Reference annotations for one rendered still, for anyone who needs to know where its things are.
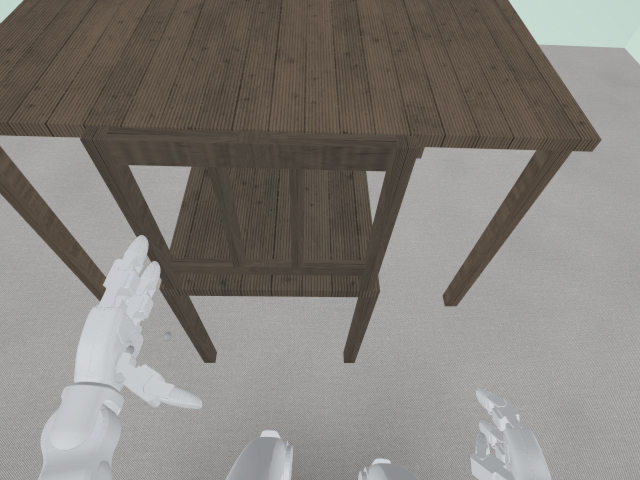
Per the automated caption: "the left robot hand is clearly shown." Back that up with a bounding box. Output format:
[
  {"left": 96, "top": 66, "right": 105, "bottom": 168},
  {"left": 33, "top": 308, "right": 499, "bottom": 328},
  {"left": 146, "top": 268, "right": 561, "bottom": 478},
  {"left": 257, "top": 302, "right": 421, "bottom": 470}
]
[{"left": 74, "top": 235, "right": 202, "bottom": 409}]

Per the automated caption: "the left robot forearm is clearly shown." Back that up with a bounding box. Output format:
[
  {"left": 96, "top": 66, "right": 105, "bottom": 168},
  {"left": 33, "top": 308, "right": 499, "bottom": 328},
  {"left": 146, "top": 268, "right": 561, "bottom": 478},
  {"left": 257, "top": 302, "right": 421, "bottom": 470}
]
[{"left": 38, "top": 382, "right": 124, "bottom": 480}]

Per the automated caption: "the robot left shin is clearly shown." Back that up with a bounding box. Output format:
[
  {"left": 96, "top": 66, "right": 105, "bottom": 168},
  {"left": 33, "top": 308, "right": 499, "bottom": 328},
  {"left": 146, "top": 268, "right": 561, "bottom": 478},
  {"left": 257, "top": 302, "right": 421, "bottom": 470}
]
[{"left": 260, "top": 430, "right": 281, "bottom": 439}]

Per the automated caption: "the robot right shin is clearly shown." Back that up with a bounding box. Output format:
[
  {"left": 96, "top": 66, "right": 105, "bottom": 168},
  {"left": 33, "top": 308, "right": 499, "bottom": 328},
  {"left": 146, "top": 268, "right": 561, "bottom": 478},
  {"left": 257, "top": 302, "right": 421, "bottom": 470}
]
[{"left": 371, "top": 458, "right": 391, "bottom": 466}]

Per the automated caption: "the robot shin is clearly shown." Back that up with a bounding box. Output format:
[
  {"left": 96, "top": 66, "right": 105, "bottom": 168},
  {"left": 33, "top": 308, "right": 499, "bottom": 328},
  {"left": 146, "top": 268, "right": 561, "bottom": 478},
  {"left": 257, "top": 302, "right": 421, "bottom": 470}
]
[
  {"left": 371, "top": 458, "right": 391, "bottom": 466},
  {"left": 260, "top": 430, "right": 281, "bottom": 439}
]

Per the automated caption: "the table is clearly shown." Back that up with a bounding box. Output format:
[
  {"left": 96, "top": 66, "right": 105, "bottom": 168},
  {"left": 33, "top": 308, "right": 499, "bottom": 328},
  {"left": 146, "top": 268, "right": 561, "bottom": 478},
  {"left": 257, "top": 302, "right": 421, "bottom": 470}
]
[{"left": 0, "top": 0, "right": 602, "bottom": 306}]

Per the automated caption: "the chair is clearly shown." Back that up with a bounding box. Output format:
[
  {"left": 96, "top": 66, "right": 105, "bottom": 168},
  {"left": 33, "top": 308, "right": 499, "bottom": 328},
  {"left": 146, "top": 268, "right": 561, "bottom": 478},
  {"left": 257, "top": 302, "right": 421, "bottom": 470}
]
[{"left": 80, "top": 126, "right": 419, "bottom": 363}]

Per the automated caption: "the right robot hand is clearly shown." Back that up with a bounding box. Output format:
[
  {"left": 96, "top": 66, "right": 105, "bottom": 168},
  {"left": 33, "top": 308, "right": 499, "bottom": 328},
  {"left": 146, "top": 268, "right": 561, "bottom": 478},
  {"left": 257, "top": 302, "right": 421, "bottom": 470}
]
[{"left": 470, "top": 387, "right": 551, "bottom": 480}]

